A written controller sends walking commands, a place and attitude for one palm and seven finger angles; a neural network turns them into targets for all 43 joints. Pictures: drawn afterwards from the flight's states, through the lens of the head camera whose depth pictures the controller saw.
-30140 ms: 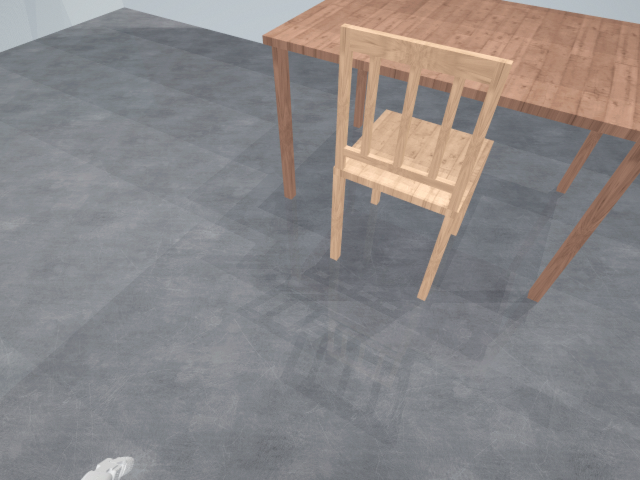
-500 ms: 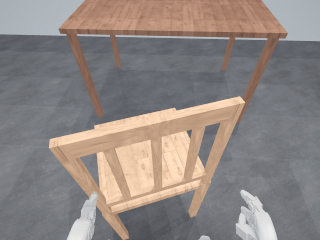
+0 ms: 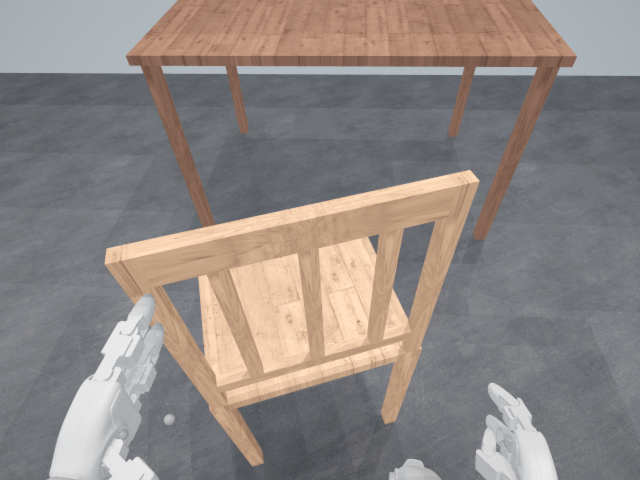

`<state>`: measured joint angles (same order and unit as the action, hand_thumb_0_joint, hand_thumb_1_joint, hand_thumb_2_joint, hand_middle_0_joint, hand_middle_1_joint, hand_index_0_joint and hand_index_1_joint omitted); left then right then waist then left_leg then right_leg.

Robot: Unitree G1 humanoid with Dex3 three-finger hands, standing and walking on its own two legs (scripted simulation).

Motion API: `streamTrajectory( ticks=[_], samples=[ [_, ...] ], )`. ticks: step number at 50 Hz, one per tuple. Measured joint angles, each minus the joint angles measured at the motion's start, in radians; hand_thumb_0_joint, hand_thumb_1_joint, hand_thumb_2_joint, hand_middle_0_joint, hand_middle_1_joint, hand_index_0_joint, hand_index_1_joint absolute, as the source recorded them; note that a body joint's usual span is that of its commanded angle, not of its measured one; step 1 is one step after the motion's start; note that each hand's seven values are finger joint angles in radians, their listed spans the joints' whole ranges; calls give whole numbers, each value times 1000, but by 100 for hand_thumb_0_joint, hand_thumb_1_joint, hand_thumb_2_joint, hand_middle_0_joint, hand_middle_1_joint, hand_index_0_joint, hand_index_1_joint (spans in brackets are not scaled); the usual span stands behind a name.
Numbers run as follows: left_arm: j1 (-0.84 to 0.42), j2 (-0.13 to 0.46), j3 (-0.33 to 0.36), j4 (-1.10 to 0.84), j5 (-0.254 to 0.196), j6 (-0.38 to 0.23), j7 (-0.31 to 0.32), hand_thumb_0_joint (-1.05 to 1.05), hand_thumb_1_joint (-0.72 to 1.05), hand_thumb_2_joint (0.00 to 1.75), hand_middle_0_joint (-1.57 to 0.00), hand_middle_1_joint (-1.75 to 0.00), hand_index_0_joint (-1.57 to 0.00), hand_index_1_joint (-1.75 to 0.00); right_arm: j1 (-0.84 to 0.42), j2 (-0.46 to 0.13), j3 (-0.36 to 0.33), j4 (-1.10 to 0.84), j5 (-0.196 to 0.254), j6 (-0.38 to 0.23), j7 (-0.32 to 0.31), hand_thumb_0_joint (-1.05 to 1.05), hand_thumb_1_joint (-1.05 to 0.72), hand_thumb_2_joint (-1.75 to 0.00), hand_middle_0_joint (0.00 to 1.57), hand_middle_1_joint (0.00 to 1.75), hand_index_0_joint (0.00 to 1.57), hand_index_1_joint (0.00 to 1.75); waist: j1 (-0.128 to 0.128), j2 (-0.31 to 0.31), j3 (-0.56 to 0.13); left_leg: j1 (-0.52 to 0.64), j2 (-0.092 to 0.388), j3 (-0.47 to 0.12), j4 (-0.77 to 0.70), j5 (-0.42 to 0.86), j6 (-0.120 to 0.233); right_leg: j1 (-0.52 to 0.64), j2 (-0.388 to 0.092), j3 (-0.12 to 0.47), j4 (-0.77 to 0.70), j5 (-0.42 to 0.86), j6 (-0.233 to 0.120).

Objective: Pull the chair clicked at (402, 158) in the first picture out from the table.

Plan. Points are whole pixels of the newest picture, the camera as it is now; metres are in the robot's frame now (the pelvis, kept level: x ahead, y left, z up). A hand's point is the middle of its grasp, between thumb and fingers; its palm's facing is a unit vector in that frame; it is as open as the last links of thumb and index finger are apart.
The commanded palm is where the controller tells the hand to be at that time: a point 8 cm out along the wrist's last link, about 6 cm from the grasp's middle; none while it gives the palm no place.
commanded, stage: draw the hand back to the body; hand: left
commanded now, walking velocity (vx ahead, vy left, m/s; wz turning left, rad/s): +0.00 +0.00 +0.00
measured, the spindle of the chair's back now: (313, 309) +0.36 +0.04 -0.01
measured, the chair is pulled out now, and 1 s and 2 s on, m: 0.58 0.58 0.58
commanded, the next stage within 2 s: step back with the hand held close in 1.10 s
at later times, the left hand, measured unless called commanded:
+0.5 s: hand (69, 333) +0.21 +0.23 +0.18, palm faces +0.37 -0.82 -0.44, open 12.5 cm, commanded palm +0.17 +0.28 +0.20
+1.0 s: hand (31, 284) +0.24 +0.26 +0.22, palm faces +0.43 -0.78 -0.45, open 7.5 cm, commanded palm +0.19 +0.30 +0.24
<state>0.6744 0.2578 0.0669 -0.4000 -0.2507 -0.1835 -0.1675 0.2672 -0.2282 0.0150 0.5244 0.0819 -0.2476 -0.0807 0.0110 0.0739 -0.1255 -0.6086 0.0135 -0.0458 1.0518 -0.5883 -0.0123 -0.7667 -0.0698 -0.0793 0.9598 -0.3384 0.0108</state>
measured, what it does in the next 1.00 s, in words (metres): rises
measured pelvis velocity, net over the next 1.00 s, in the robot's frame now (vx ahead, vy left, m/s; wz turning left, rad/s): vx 0.05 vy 0.00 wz -0.03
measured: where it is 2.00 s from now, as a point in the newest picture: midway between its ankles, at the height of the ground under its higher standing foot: outside the picture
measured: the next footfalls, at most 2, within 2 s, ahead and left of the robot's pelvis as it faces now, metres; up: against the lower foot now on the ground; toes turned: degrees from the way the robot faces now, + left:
none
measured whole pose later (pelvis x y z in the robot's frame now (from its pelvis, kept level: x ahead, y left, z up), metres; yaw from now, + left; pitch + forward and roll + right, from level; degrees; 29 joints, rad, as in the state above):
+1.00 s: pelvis +0.05 +0.00 +0.06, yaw -1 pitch -3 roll -1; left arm 0.53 0.34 0.32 -0.44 -0.04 -0.08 0.15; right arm 0.21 -0.24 -0.01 0.67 0.01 -0.15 -0.07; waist 0.07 0.09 0.03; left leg -0.02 0.02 0.00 0.46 -0.38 -0.01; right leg -0.23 -0.04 -0.06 0.48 -0.19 0.02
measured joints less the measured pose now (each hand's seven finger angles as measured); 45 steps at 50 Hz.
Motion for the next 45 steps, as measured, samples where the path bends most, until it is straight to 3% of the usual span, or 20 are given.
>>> streamTrajectory(
  ticks=[2,5,8,11,15,21,39,45],
  samples=[
    [-3,9,5,2,-6,26,-4,-1,-52,22,-1,-1,-5,-3,4,-4,4,-2,2,-14,-9,1,-90,-90,20,30,20,30,0,0,5,26,-1,-2,-26,11,0,28,3,0,-24,9,0],
    [4,64,-10,-30,110,94,107,-1,-46,25,-2,-2,-10,-6,12,-2,0,-7,-22,12,-28,1,-90,-90,20,30,20,30,16,-9,19,97,1,6,-79,26,-1,91,7,7,-66,21,0],
    [32,89,-10,-61,170,152,210,-1,-38,28,-3,-4,-16,-10,19,-3,0,-7,-34,38,-38,1,-90,-90,20,30,20,30,14,0,28,172,3,4,-137,42,-2,166,10,3,-116,29,-1],
    [31,83,21,-70,192,170,284,-1,-29,33,-5,-6,-17,-11,20,-4,-1,4,-40,53,-44,1,-90,-90,20,30,20,30,21,13,43,244,6,6,-190,56,-1,236,13,2,-162,38,1],
    [-16,67,79,-67,210,159,335,-1,-16,39,-6,-8,-14,-12,15,-5,1,34,-46,61,-42,1,-90,-90,20,30,20,30,36,18,62,325,3,10,-261,79,1,312,12,3,-215,50,4],
    [-66,48,117,-47,223,128,343,-1,5,49,-9,-13,-12,-14,-9,1,1,70,-55,64,-23,1,-90,-90,20,30,20,30,44,16,92,416,-1,18,-363,117,2,389,11,9,-286,70,5],
    [-179,110,298,-45,210,78,336,1,68,80,-18,-26,-19,-26,-64,-11,-20,134,-68,80,-1,1,-90,-90,20,30,20,30,58,26,141,567,10,33,-558,190,1,521,28,16,-446,125,5],
    [-174,83,286,-12,205,82,322,1,82,87,-20,-29,-20,-28,-73,-9,-26,139,-69,102,9,1,-90,-90,20,30,20,30,50,20,155,573,9,41,-579,201,4,526,29,23,-467,138,8]
  ],
)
